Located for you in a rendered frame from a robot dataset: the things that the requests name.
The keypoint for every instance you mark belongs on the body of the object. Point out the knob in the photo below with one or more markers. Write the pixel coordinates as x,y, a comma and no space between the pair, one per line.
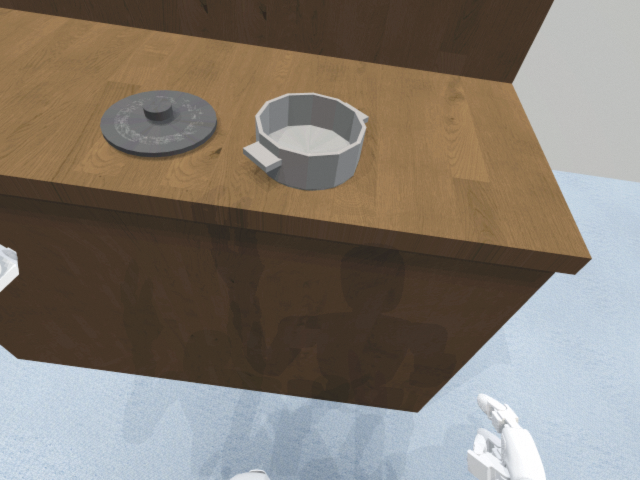
157,109

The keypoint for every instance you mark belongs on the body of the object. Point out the lid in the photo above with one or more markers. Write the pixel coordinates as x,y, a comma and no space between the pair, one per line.
125,127

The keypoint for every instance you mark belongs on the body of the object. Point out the pot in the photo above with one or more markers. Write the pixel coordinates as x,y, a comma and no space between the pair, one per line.
308,141

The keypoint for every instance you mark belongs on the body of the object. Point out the table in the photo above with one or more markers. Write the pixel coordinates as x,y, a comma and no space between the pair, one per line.
199,267

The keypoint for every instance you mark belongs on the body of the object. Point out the robot right hand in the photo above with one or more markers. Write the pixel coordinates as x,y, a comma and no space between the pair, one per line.
514,457

